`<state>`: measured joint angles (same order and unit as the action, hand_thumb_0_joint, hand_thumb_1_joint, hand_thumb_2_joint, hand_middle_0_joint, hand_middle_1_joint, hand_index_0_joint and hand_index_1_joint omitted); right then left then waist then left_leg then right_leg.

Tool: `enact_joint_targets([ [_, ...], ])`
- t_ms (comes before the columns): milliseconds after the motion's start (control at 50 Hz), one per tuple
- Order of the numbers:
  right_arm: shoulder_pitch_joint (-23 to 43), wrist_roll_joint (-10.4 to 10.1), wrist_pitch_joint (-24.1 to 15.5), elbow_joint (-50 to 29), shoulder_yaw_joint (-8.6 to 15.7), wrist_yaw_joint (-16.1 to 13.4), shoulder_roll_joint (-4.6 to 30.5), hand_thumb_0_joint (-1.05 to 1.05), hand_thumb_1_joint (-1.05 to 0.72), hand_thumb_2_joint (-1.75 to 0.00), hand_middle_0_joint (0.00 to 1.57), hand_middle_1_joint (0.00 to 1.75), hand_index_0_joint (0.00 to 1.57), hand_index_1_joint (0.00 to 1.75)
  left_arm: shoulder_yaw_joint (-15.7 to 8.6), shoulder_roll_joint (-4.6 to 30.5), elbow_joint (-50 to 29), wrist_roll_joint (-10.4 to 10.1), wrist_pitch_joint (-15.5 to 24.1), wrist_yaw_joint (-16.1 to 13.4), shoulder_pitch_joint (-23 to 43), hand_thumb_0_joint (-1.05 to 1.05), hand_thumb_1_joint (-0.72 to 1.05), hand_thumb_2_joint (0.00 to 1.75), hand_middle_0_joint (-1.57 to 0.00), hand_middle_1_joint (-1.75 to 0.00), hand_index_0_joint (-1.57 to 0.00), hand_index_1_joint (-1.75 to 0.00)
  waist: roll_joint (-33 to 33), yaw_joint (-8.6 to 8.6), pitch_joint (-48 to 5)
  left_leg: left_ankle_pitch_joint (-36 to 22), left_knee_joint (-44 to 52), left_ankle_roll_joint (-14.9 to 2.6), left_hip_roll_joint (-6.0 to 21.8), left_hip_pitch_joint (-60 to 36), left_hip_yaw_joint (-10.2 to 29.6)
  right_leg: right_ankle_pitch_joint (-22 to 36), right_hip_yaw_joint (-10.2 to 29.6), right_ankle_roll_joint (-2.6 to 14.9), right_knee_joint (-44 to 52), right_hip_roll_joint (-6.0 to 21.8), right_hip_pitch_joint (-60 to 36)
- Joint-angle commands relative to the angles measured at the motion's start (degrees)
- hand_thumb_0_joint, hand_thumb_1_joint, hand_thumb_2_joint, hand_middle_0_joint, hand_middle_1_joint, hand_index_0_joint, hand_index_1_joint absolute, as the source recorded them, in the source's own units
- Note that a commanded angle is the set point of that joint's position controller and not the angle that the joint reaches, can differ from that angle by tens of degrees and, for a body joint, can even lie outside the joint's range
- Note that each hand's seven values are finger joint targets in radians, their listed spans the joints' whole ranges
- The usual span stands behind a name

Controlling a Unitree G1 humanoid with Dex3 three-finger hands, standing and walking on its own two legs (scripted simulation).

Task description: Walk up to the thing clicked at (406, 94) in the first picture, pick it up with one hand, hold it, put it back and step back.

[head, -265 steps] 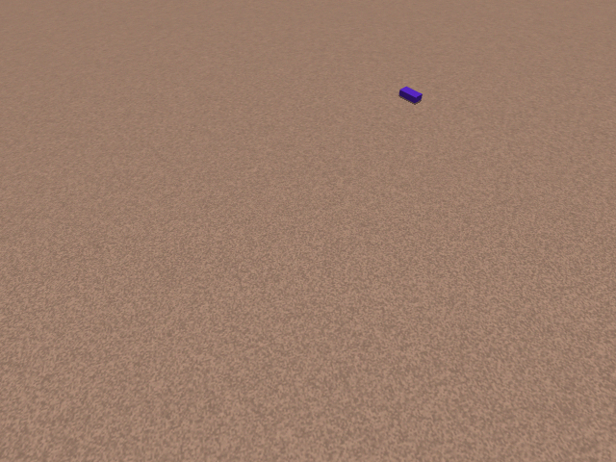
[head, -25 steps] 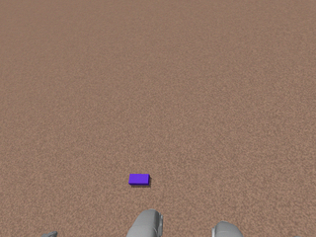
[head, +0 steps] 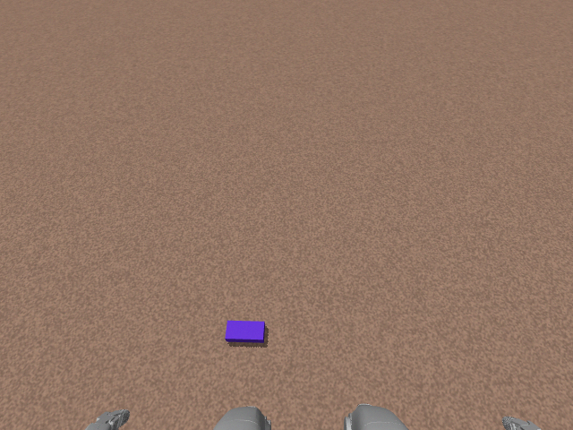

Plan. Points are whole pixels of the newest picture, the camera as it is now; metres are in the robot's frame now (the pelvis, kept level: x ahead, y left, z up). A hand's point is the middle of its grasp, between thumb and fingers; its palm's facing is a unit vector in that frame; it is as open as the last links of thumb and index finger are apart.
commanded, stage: walk up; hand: left
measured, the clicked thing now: (245, 331) +0.44 +0.20 -0.73
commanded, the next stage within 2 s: stand in 1.32 s
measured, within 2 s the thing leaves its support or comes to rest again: neither
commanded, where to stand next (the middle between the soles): +0.09 -0.04 m, yaw +0 degrees
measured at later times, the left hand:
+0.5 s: hand out of the picture +0.11 +0.22 -0.12, palm faces -0.05 -0.94 -0.34, open 7.4 cm
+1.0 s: hand (155, 423) +0.13 +0.23 -0.12, palm faces -0.07 -0.95 -0.31, open 7.4 cm
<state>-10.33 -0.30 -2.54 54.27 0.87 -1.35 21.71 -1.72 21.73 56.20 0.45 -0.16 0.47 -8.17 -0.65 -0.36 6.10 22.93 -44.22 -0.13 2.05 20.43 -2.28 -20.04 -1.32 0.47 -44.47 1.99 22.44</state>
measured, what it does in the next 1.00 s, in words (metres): stands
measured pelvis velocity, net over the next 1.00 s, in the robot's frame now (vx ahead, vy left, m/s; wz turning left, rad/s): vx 0.01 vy -0.02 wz -0.07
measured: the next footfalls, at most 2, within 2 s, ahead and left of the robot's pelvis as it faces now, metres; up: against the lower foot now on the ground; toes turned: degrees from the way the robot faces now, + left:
none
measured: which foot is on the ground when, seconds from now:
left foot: down 0.00-1.00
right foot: down 0.00-1.00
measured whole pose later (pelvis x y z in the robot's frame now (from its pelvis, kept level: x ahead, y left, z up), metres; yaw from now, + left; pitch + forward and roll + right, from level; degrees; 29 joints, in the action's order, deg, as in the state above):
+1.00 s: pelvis +0.01 -0.02 +0.03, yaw -4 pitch -1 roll +0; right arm -5.7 0.8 -2.2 64.3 0.5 -1.0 20.7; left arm -2.2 20.2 63.6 0.6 -1.8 1.8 -3.6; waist -0.9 0.5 2.5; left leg 13.0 -21.6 1.7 3.6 7.0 -5.9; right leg -10.9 1.4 0.3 -23.1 -0.4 11.0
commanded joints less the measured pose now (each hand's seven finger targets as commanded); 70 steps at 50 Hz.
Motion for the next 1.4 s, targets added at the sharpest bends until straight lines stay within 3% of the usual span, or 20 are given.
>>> enact_joint_targets([
  [0,-0.4,0.4,-1.7,-1.8,4.4,-1.5,17.1,0.00,-0.90,-0.90,0.20,0.30,0.20,0.30,-2.7,12.3,-3.5,-0.1,0.7,-0.6,1.2,0.00,0.90,0.90,-0.20,-0.30,-0.20,-0.30,4.4,0.66,-10.5,-24.9,13.4,-8.43,13.0,-8.0,15.2,14.5,3.0,2.41,2.1,2.5,-2.4],
  [20,0.2,0.4,-1.7,-1.6,4.2,-1.5,16.8,0.00,-0.90,-0.90,0.20,0.30,0.20,0.30,-2.8,12.3,-3.2,0.0,0.8,-0.5,1.4,0.00,0.90,0.90,-0.20,-0.30,-0.20,-0.30,4.6,0.52,-10.3,-25.4,13.3,-7.86,12.7,-7.5,13.8,15.1,3.1,2.65,3.9,2.7,-3.8],
  [100,2.9,0.2,-1.4,-0.6,3.2,-1.2,14.7,0.00,-0.90,-0.90,0.20,0.30,0.20,0.30,-2.8,12.7,-2.1,0.0,0.8,0.0,2.3,0.00,0.90,0.90,-0.20,-0.30,-0.20,-0.30,5.2,-0.08,-10.3,-17.4,14.5,-3.88,8.7,-3.1,8.1,20.7,5.4,4.12,8.0,3.8,-10.6],
  [160,5.5,0.3,-1.1,0.3,2.7,-1.0,14.1,0.00,-0.90,-0.90,0.20,0.30,0.20,0.30,-2.6,12.4,-1.2,0.1,0.6,0.2,3.6,0.00,0.90,0.90,-0.20,-0.30,-0.20,-0.30,3.5,-0.09,-9.8,-8.1,16.6,-2.90,7.1,-2.7,7.0,16.7,6.9,4.37,11.2,4.2,-10.6],
  [220,6.4,0.5,-0.9,1.5,2.2,-0.6,13.3,0.00,-0.90,-0.90,0.20,0.30,0.20,0.30,-2.3,12.3,-0.8,0.2,0.7,0.4,5.8,0.00,0.90,0.90,-0.20,-0.30,-0.20,-0.30,0.2,0.65,-8.1,-4.8,17.5,-2.22,5.4,-4.8,4.7,11.6,9.4,4.62,16.5,5.3,-7.9],
  [360,5.9,0.7,-0.7,4.6,1.6,0.0,12.2,0.00,-0.90,-0.90,0.20,0.30,0.20,0.30,-2.2,12.0,0.7,0.2,0.7,0.6,8.3,0.00,0.90,0.90,-0.20,-0.30,-0.20,-0.30,-4.1,1.01,-8.1,-8.3,19.2,-1.06,3.8,-10.1,1.7,7.8,11.2,3.94,23.3,5.9,-7.8],
  [500,6.1,1.1,-0.7,6.5,1.5,0.1,12.0,0.00,-0.90,-0.90,0.20,0.30,0.20,0.30,-2.5,11.4,2.1,0.0,0.2,0.7,8.3,0.00,0.90,0.90,-0.20,-0.30,-0.20,-0.30,-3.3,0.43,-7.1,-9.6,23.2,-0.47,4.6,-11.8,1.5,5.1,10.7,2.67,26.6,5.3,-8.7],
  [700,5.4,0.8,-1.1,7.3,1.7,-0.4,12.3,0.00,-0.90,-0.90,0.20,0.30,0.20,0.30,-2.8,10.3,3.0,-0.2,0.0,0.6,7.5,0.00,0.90,0.90,-0.20,-0.30,-0.20,-0.30,0.0,0.35,-9.7,-17.1,25.7,-0.71,6.8,-13.4,2.0,18.3,7.9,2.08,23.5,4.3,-13.6],
  [820,6.3,1.0,-0.7,7.0,2.2,-0.5,12.2,0.00,-0.90,-0.90,0.20,0.30,0.20,0.30,-2.7,10.0,3.5,-0.1,-0.3,0.6,7.4,0.00,0.90,0.90,-0.20,-0.30,-0.20,-0.30,0.8,0.64,-8.0,-15.4,26.4,-0.96,7.2,-13.2,1.9,16.8,7.5,1.69,23.9,3.7,-12.7],
  [1200,7.6,0.9,-0.3,6.4,2.7,-0.2,12.0,0.00,-0.90,-0.90,0.20,0.30,0.20,0.30,-2.4,10.4,3.5,0.1,-0.1,0.4,6.7,0.00,0.90,0.90,-0.20,-0.30,-0.20,-0.30,0.1,0.93,-8.8,-17.9,27.0,-0.65,7.4,-16.8,0.9,21.2,7.9,1.27,24.6,3.7,-13.1],
  [1280,7.5,0.9,-0.2,6.2,2.6,-0.1,11.7,0.00,-0.90,-0.90,0.20,0.30,0.20,0.30,-2.3,10.4,3.3,0.2,0.1,0.3,6.4,0.00,0.90,0.90,-0.20,-0.30,-0.20,-0.30,0.0,0.95,-9.4,-19.0,26.8,-0.69,7.5,-17.4,0.6,22.9,8.0,1.24,24.8,4.0,-14.0],
  [1300,9.6,1.0,0.5,6.9,2.0,0.3,10.6,0.00,-0.90,-0.90,0.20,0.30,0.20,0.30,-1.6,9.6,3.9,-0.3,0.9,0.0,7.5,0.00,0.90,0.90,-0.20,-0.30,-0.20,-0.30,3.5,1.01,-9.4,-19.5,27.7,-0.06,7.2,-16.8,1.4,23.5,8.6,1.18,26.1,5.3,-14.9],
  [1380,8.7,0.9,0.9,7.6,1.8,0.9,10.4,0.00,-0.90,-0.90,0.20,0.30,0.20,0.30,-1.5,10.5,4.8,-0.3,1.7,-0.5,7.2,0.00,0.90,0.90,-0.20,-0.30,-0.20,-0.30,0.3,1.32,-9.4,-19.6,28.5,0.06,7.2,-18.3,1.6,24.0,8.2,0.89,27.1,5.4,-15.7],
])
